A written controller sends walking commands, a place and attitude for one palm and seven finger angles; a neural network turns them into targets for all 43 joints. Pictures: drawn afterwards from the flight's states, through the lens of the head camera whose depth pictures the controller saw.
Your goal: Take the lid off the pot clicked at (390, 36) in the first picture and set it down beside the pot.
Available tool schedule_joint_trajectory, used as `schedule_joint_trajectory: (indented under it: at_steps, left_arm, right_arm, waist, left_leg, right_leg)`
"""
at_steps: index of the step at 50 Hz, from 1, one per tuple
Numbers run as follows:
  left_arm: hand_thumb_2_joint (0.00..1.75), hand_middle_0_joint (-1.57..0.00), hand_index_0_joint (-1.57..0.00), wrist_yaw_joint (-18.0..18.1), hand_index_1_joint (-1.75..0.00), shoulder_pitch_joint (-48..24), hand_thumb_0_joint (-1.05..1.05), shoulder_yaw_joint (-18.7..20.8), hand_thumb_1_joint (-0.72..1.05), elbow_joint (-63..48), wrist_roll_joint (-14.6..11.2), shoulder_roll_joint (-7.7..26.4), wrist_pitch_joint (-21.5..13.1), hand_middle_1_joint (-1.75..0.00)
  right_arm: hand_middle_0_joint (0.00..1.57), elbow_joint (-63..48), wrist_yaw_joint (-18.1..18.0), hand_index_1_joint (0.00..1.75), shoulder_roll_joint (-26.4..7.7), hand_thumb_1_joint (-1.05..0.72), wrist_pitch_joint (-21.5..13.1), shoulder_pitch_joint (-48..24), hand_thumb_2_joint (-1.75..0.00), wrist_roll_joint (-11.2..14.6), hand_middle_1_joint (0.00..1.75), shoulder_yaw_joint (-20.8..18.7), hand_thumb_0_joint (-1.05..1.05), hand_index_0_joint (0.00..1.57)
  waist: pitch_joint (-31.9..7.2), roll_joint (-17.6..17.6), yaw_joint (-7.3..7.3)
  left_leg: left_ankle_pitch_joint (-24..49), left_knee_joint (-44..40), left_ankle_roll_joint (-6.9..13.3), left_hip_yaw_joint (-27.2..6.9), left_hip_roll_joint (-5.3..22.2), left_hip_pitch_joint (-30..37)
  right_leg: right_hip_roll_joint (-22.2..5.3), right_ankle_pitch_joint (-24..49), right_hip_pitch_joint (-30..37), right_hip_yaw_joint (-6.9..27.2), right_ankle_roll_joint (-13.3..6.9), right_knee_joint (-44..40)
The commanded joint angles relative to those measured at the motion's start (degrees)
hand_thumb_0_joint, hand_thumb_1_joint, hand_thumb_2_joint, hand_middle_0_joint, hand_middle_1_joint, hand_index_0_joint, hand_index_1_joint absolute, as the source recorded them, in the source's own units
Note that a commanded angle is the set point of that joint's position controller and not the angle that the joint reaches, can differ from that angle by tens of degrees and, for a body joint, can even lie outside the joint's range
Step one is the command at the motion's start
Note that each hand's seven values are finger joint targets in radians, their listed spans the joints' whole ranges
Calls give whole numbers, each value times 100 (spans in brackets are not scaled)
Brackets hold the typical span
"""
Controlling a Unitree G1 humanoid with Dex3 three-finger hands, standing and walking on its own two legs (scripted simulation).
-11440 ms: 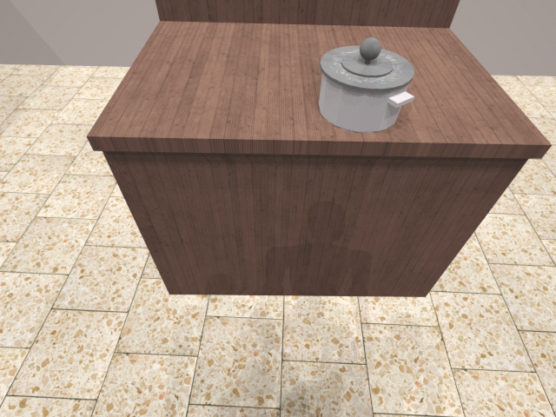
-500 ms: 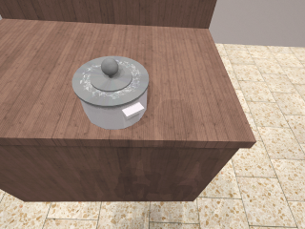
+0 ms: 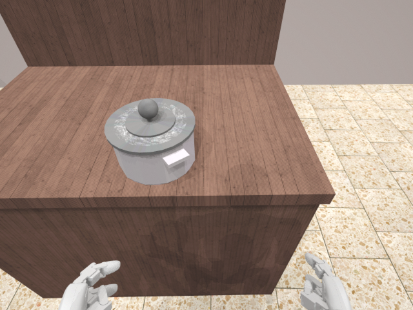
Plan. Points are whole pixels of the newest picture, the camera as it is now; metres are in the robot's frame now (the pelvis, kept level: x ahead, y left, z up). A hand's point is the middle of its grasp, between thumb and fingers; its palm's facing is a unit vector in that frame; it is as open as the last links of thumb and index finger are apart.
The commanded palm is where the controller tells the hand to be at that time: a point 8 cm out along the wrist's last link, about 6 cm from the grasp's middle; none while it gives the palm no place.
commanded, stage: lift the closed hand beside the body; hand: left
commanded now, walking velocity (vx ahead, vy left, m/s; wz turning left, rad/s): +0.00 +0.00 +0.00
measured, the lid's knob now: (148, 108) +0.48 +0.16 +0.17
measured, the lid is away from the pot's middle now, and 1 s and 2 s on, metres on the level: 0.00 0.00 0.00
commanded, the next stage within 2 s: raise the hand higher, near the body in 0.32 s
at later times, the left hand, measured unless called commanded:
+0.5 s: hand (75, 296) +0.13 +0.21 +0.06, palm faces +0.28 -0.87 -0.41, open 3.1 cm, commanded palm +0.08 +0.25 +0.10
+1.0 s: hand (67, 258) +0.16 +0.21 +0.13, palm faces +0.33 -0.85 -0.42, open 3.1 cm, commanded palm +0.11 +0.25 +0.16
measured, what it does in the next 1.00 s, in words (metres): stands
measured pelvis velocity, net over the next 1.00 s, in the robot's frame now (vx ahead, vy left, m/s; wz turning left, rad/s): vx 0.01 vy -0.02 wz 0.00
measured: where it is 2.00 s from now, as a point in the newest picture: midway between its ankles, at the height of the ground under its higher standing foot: outside the picture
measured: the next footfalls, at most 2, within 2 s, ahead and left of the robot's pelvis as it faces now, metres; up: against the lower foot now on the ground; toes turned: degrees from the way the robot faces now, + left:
none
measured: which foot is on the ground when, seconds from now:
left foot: down 0.00-1.00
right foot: down 0.00-1.00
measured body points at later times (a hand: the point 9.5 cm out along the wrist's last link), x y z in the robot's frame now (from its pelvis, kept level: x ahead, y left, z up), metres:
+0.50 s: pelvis +0.00 -0.02 +0.00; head -0.02 -0.04 +0.45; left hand +0.11 +0.26 +0.09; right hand +0.17 -0.23 -0.09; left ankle +0.03 +0.09 -0.74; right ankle -0.03 -0.12 -0.74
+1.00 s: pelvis +0.01 -0.02 +0.00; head -0.01 -0.04 +0.45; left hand +0.14 +0.26 +0.15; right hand +0.22 -0.23 -0.06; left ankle +0.03 +0.09 -0.74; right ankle -0.03 -0.12 -0.74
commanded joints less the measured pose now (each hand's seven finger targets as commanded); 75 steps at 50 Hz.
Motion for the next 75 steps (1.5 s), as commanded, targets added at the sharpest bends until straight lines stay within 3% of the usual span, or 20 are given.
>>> schedule_joint_trajectory:
  at_steps: [1,4,10,13,15,21,23,24,29,33,36,38,48,61,65,66,67,68,71,75]
  left_arm:
    - [90,-90,-90,-38,-107,336,0,580,90,-1347,-116,711,-458,-107]
    - [90,-104,-104,-34,-121,-82,0,628,90,-2185,-153,867,-605,-121]
    - [90,-130,-130,-12,-150,65,0,817,90,-2760,-180,1025,-653,-150]
    - [90,-130,-130,14,-150,418,0,1122,90,-2985,-162,1248,-647,-150]
    - [90,-130,-130,-6,-150,507,0,1059,90,-3121,-177,1160,-665,-150]
    - [90,-130,-130,0,-150,904,0,1302,90,-3554,-160,1286,-745,-150]
    - [90,-130,-130,33,-150,1095,0,1618,90,-3396,-139,1495,-736,-150]
    - [90,-130,-130,-4,-150,1159,0,1397,90,-3458,-147,1256,-764,-150]
    - [90,-130,-130,25,-150,1277,0,1559,90,-3875,-118,1430,-827,-150]
    - [90,-130,-130,70,-150,1066,0,1806,90,-3947,-133,1625,-862,-150]
    - [90,-130,-130,38,-150,1200,0,1524,90,-4187,-154,1347,-886,-150]
    - [90,-130,-130,67,-150,981,0,1776,90,-4240,-153,1588,-885,-150]
    - [90,-130,-130,60,-150,646,0,1840,90,-4627,-215,1588,-898,-150]
    - [90,-130,-130,78,-150,-36,0,1978,90,-4741,-318,1622,-1009,-150]
    - [90,-130,-130,115,-150,-261,0,2141,90,-4861,-331,1754,-1103,-150]
    - [92,-129,-129,274,-146,-431,0,1773,87,-5163,1994,2962,-509,-146]
    - [94,-128,-128,356,-143,-651,0,1726,84,-5544,1976,2469,-193,-143]
    - [96,-127,-127,408,-139,-712,0,1751,80,-5419,2534,2773,73,-139]
    - [103,-125,-125,203,-129,-470,0,1861,71,-5066,3465,3247,656,-129]
    - [111,-122,-122,-413,-115,-1007,0,1813,58,-4600,3985,3780,963,-115]
  right_arm:
    - [20,-1272,-194,30,-605,-90,-58,-477,-90,13,30,-115,0,20]
    - [20,-1428,-291,30,-606,-90,-64,-454,-90,-55,30,-72,0,20]
    - [20,-1456,-409,30,-596,-90,-123,-496,-90,-110,30,-31,0,20]
    - [20,-1389,-406,30,-594,-90,-157,-539,-90,-136,30,-22,0,20]
    - [20,-1391,-418,30,-545,-90,-181,-610,-90,-131,30,-14,0,20]
    - [20,-1298,-433,30,-493,-90,-263,-719,-90,-130,30,-41,0,20]
    - [20,-1212,-443,30,-510,-90,-260,-753,-90,-118,30,-98,0,20]
    - [20,-1234,-430,30,-477,-90,-270,-748,-90,-115,30,-79,0,20]
    - [20,-1225,-424,30,-500,-90,-358,-722,-90,-105,30,-125,0,20]
    - [20,-1177,-463,30,-509,-90,-324,-730,-90,-79,30,-141,0,20]
    - [20,-1254,-448,30,-473,-90,-344,-715,-90,-75,30,-111,0,20]
    - [20,-1214,-436,30,-517,-90,-326,-694,-90,-76,30,-125,0,20]
    - [20,-1276,-382,30,-525,-90,-262,-677,-90,-89,30,-48,0,20]
    - [20,-1264,-362,30,-513,-90,-237,-720,-90,-89,30,5,0,20]
    - [20,-1211,-352,30,-544,-90,-299,-714,-90,-99,30,12,0,20]
    - [20,-1378,-269,30,-920,-90,60,-784,-90,-230,30,90,0,20]
    - [20,-1648,-197,30,-718,-90,245,-878,-90,-184,30,50,0,20]
    - [20,-1650,-153,30,-718,-90,375,-956,-90,-131,30,54,0,20]
    - [20,-1749,-64,30,-849,-90,834,-1094,-90,-103,30,39,0,20]
    - [20,-1732,-26,30,-916,-90,1026,-1307,-90,75,30,25,0,20]
  waist:
    - [537,-126,162]
    - [226,228,86]
    - [190,103,150]
    - [102,285,261]
    - [227,47,265]
    - [185,-27,350]
    - [210,-161,410]
    - [196,-137,367]
    - [-18,-122,408]
    - [157,-92,400]
    - [118,177,388]
    - [119,51,389]
    - [8,322,396]
    - [88,-7,368]
    - [-40,192,397]
    - [-128,595,471]
    - [-204,834,469]
    - [-103,958,529]
    - [-485,512,587]
    - [-815,166,545]
  left_leg:
    - [-93,-495,-113,-234,142,278]
    - [-152,-402,-75,-187,107,574]
    - [81,-342,-17,-172,87,798]
    - [324,-340,-23,-192,85,876]
    - [344,-373,-13,-217,107,844]
    - [618,-345,12,-209,130,917]
    - [730,-305,12,-196,151,927]
    - [720,-336,12,-194,153,919]
    - [951,-305,22,-194,167,999]
    - [925,-287,17,-165,167,1038]
    - [1031,-302,14,-166,183,1087]
    - [1052,-280,7,-184,181,1105]
    - [1228,-249,-30,-231,191,1158]
    - [890,-307,-38,-267,254,1122]
    - [867,-304,-58,-284,252,1140]
    - [1201,-135,-35,-106,112,487]
    - [1329,-143,-73,-71,125,366]
    - [1243,-135,-108,-88,140,308]
    - [1117,-23,-82,-98,135,256]
    - [1118,38,-30,-239,112,278]
  right_leg:
    - [15,198,-930,-45,-82,-748]
    - [10,139,-932,15,-64,-899]
    - [0,204,-808,80,-59,-1061]
    - [7,444,-644,48,-78,-1026]
    - [1,417,-633,44,-61,-1040]
    - [-3,675,-522,53,-30,-1003]
    - [18,786,-543,78,-26,-1023]
    - [-1,780,-508,44,-18,-979]
    - [6,1075,-407,26,-5,-866]
    - [22,1070,-547,71,-2,-950]
    - [4,1208,-487,31,-8,-846]
    - [39,1234,-518,34,-12,-874]
    - [55,1460,-424,34,-46,-752]
    - [18,1096,-499,35,-44,-801]
    - [5,1027,-430,48,-71,-794]
    - [101,1225,-657,68,-33,-315]
    - [58,1183,-612,-138,-106,-196]
    - [126,1056,-653,-28,-160,-186]
    - [128,882,-596,37,-168,-111]
    - [81,1084,-518,93,-71,-95]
